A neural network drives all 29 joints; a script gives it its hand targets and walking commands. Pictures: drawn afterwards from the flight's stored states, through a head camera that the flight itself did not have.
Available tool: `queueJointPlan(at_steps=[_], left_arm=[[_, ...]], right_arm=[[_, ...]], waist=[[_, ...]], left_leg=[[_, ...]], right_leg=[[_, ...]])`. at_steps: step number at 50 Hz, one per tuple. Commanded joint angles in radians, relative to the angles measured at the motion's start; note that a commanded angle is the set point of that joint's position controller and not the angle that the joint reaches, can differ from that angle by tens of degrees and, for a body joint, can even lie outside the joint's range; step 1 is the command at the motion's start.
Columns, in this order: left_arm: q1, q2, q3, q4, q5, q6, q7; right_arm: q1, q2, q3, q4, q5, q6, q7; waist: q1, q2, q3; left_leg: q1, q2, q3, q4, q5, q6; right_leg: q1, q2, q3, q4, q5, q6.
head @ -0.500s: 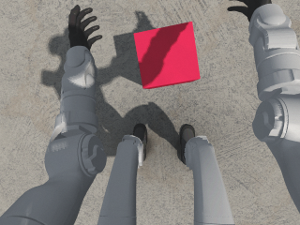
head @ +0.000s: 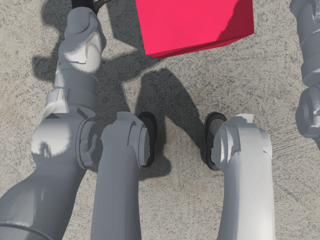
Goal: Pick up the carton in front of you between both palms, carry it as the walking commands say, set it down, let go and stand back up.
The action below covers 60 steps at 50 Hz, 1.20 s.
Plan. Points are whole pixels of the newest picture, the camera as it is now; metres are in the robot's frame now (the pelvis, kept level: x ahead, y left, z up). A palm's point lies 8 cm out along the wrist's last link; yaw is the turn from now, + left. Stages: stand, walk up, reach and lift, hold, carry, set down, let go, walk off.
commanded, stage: reach and lift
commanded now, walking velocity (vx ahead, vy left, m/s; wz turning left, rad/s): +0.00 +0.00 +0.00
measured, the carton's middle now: (188, 6) +0.55 -0.04 -0.30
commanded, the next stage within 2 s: none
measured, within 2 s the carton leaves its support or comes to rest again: leaves its support in 1.04 s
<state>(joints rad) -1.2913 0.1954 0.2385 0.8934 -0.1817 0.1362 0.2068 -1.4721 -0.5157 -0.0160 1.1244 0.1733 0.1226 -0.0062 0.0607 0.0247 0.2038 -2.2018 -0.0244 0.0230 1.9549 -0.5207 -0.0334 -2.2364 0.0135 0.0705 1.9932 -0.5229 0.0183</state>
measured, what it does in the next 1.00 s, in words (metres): lowers itself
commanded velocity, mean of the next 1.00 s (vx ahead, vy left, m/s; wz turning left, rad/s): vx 0.00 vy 0.00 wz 0.00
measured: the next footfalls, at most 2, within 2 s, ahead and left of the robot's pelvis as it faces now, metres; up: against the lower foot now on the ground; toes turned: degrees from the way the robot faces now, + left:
none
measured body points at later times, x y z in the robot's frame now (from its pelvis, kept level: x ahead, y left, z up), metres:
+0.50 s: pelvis +0.01 -0.01 -0.06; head +0.38 -0.05 +0.18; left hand +0.55 +0.15 -0.24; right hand +0.59 -0.20 -0.24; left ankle +0.12 +0.12 -0.39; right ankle +0.11 -0.13 -0.39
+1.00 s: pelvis +0.00 -0.01 -0.06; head +0.37 -0.05 +0.18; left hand +0.56 +0.13 -0.22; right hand +0.58 -0.18 -0.23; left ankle +0.12 +0.12 -0.39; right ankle +0.11 -0.13 -0.39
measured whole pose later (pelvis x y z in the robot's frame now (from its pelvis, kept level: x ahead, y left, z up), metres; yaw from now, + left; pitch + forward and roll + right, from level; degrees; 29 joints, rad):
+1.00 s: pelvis +0.00 -0.01 -0.06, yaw +1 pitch +36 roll +4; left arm -1.50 0.16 0.42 1.04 -0.03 0.17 0.15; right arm -1.63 -0.41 -0.03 1.22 0.03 0.18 0.01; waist 0.03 0.05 0.37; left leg -2.27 -0.06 -0.01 2.18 -0.54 -0.08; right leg -2.30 -0.01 0.04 2.23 -0.56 -0.02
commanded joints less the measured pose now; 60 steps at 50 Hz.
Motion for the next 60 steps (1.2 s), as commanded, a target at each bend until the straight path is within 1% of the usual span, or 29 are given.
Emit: queueJointPlan(at_steps=[1,4,6,9,12,13,14,17,19,23,27,30,32,34,36,38,39,40,41,43,45,47,49,52,55,58,59,60], left_arm=[[-0.349,0.125,0.011,0.025,0.005,-0.025,-0.016],[-0.404,0.140,0.004,0.071,0.006,-0.047,-0.024],[-0.427,0.150,-0.005,0.090,0.000,-0.061,-0.027],[-0.450,0.168,-0.019,0.090,-0.021,-0.081,-0.026],[-0.455,0.183,-0.042,0.062,-0.055,-0.096,-0.018],[-0.449,0.179,-0.045,0.055,-0.065,-0.098,-0.015],[-0.426,0.151,-0.053,0.056,-0.077,-0.100,-0.014],[-0.323,0.088,-0.067,0.129,-0.080,-0.099,-0.022],[-0.279,0.078,-0.065,0.133,-0.071,-0.104,-0.020],[-0.283,0.108,-0.023,0.095,-0.040,-0.122,-0.013],[-0.284,0.094,-0.019,0.127,-0.029,-0.121,-0.021],[-0.322,0.088,-0.019,0.120,-0.024,-0.118,-0.021],[-0.362,0.055,-0.039,0.107,-0.030,-0.117,-0.021],[-0.411,-0.012,-0.068,0.098,-0.038,-0.113,-0.027],[-0.472,-0.142,-0.078,0.111,-0.028,-0.102,-0.050],[-0.540,-0.310,-0.050,0.126,0.021,-0.081,-0.090],[-0.582,-0.440,-0.045,0.128,0.056,-0.063,-0.122],[-0.646,-0.604,-0.067,0.098,0.084,-0.045,-0.169],[-0.680,-0.695,-0.066,0.078,0.104,-0.026,-0.209],[-0.692,-0.815,-0.068,0.039,0.126,0.008,-0.272],[-0.687,-0.898,-0.073,0.010,0.121,0.029,-0.306],[-0.687,-0.946,-0.084,-0.019,0.104,0.038,-0.318],[-0.688,-0.999,-0.112,-0.046,0.079,0.046,-0.319],[-0.674,-1.082,-0.179,-0.099,0.031,0.067,-0.316],[-0.659,-1.152,-0.246,-0.162,0.000,0.093,-0.315],[-0.660,-1.190,-0.296,-0.266,-0.008,0.127,-0.320],[-0.668,-1.191,-0.304,-0.298,0.002,0.141,-0.321],[-0.668,-1.193,-0.318,-0.331,0.010,0.154,-0.321]], right_arm=[[-0.397,-0.126,0.004,0.039,0.000,-0.015,0.006],[-0.434,-0.142,0.008,0.088,0.010,-0.034,0.001],[-0.455,-0.150,0.018,0.100,0.022,-0.049,-0.005],[-0.493,-0.157,0.050,0.078,0.046,-0.069,-0.017],[-0.522,-0.159,0.095,0.030,0.076,-0.081,-0.030],[-0.526,-0.155,0.107,0.014,0.081,-0.083,-0.033],[-0.521,-0.143,0.110,-0.007,0.079,-0.085,-0.034],[-0.444,-0.103,0.119,0.004,0.071,-0.087,-0.022],[-0.405,-0.092,0.103,0.018,0.058,-0.088,-0.016],[-0.356,-0.059,0.068,0.047,0.021,-0.084,-0.021],[-0.356,-0.045,0.061,0.046,0.015,-0.084,-0.023],[-0.390,-0.036,0.067,0.045,0.022,-0.080,-0.022],[-0.422,-0.002,0.089,0.049,0.033,-0.077,-0.018],[-0.463,0.064,0.123,0.050,0.045,-0.075,-0.008],[-0.527,0.195,0.149,0.050,0.041,-0.067,0.019],[-0.584,0.369,0.142,0.056,-0.010,-0.053,0.062],[-0.611,0.516,0.152,0.056,-0.039,-0.038,0.100],[-0.628,0.690,0.162,0.052,-0.060,-0.021,0.152],[-0.604,0.789,0.137,0.047,-0.085,-0.003,0.191],[-0.550,0.927,0.103,0.017,-0.100,0.025,0.242],[-0.513,1.016,0.097,-0.030,-0.095,0.036,0.266],[-0.518,1.063,0.109,-0.100,-0.082,0.042,0.271],[-0.543,1.101,0.133,-0.177,-0.060,0.047,0.269],[-0.593,1.159,0.200,-0.323,-0.017,0.057,0.259],[-0.603,1.238,0.266,-0.446,0.009,0.083,0.238],[-0.580,1.328,0.304,-0.587,0.010,0.121,0.210],[-0.572,1.352,0.308,-0.618,0.002,0.136,0.203],[-0.555,1.384,0.313,-0.630,-0.009,0.153,0.194]], waist=[[0.001,-0.133,-1.048],[-0.002,-0.093,-1.004],[0.000,-0.083,-1.002],[0.008,-0.094,-1.066],[0.019,-0.127,-1.192],[0.026,-0.141,-1.206],[0.020,-0.145,-1.196],[0.003,-0.143,-1.140],[-0.002,-0.152,-1.114],[-0.006,-0.166,-1.057],[-0.005,-0.137,-0.999],[0.000,-0.115,-0.966],[-0.001,-0.111,-0.957],[-0.005,-0.114,-0.951],[-0.010,-0.121,-0.937],[-0.015,-0.123,-0.905],[-0.011,-0.124,-0.884],[-0.019,-0.127,-0.851],[-0.027,-0.133,-0.827],[-0.042,-0.118,-0.833],[-0.046,-0.107,-0.889],[-0.048,-0.101,-0.947],[-0.045,-0.089,-1.037],[-0.041,-0.093,-1.256],[-0.046,-0.145,-1.484],[-0.055,-0.207,-1.701],[-0.057,-0.223,-1.743],[-0.055,-0.231,-1.758]], left_leg=[[0.537,-0.018,0.051,-0.079,0.120,-0.029],[0.532,-0.012,0.050,-0.029,0.141,-0.034],[0.533,-0.010,0.048,0.001,0.168,-0.036],[0.541,-0.010,0.053,0.046,0.231,-0.036],[0.565,-0.013,0.066,0.087,0.314,-0.033],[0.551,-0.016,0.067,0.092,0.325,-0.031],[0.553,-0.022,0.066,0.093,0.343,-0.030],[0.548,-0.034,0.067,0.098,0.394,-0.030],[0.518,-0.039,0.065,0.096,0.385,-0.032],[0.439,-0.045,0.067,0.098,0.358,-0.034],[0.418,-0.046,0.064,0.087,0.322,-0.035],[0.433,-0.044,0.061,0.074,0.280,-0.036],[0.455,-0.047,0.062,0.064,0.256,-0.034],[0.476,-0.054,0.064,0.057,0.231,-0.031],[0.485,-0.067,0.064,0.057,0.204,-0.027],[0.491,-0.085,0.067,0.069,0.180,-0.028],[0.501,-0.096,0.070,0.077,0.172,-0.028],[0.491,-0.110,0.071,0.082,0.162,-0.024],[0.476,-0.115,0.075,0.084,0.154,-0.021],[0.454,-0.121,0.082,0.094,0.164,-0.011],[0.454,-0.128,0.089,0.106,0.209,-0.004],[0.452,-0.131,0.092,0.115,0.253,-0.002],[0.477,-0.131,0.095,0.120,0.301,-0.005],[0.532,-0.135,0.103,0.126,0.386,-0.007],[0.524,-0.143,0.115,0.113,0.440,-0.011],[0.455,-0.151,0.127,0.079,0.456,-0.016],[0.426,-0.152,0.129,0.060,0.446,-0.018],[0.414,-0.155,0.128,0.038,0.435,-0.016]], right_leg=[[0.585,-0.018,-0.052,-0.116,0.080,-0.010],[0.551,-0.024,-0.041,-0.075,0.093,-0.015],[0.555,-0.025,-0.035,-0.045,0.123,-0.017],[0.620,-0.025,-0.029,-0.001,0.202,-0.017],[0.729,-0.023,-0.031,0.044,0.311,-0.013],[0.744,-0.024,-0.031,0.055,0.328,-0.013],[0.734,-0.021,-0.035,0.060,0.341,-0.013],[0.727,-0.014,-0.042,0.068,0.398,-0.011],[0.722,-0.017,-0.042,0.069,0.403,-0.008],[0.697,-0.016,-0.024,0.052,0.393,-0.005],[0.637,-0.014,-0.021,0.033,0.344,-0.007],[0.579,-0.014,-0.029,0.020,0.273,-0.009],[0.566,-0.011,-0.032,0.012,0.232,-0.013],[0.570,-0.005,-0.035,0.006,0.198,-0.019],[0.570,0.004,-0.039,0.004,0.167,-0.025],[0.551,0.019,-0.045,0.005,0.142,-0.025],[0.534,0.029,-0.048,0.008,0.131,-0.022],[0.508,0.039,-0.052,0.011,0.121,-0.026],[0.479,0.044,-0.058,0.011,0.117,-0.026],[0.459,0.058,-0.075,0.017,0.136,-0.028],[0.475,0.066,-0.087,0.030,0.195,-0.033],[0.503,0.068,-0.091,0.041,0.255,-0.039],[0.554,0.068,-0.094,0.049,0.316,-0.040],[0.686,0.074,-0.100,0.060,0.431,-0.035],[0.883,0.082,-0.108,0.046,0.554,-0.022],[1.107,0.092,-0.109,0.025,0.679,-0.003],[1.155,0.095,-0.109,0.015,0.701,0.003],[1.168,0.100,-0.114,-0.005,0.690,0.008]])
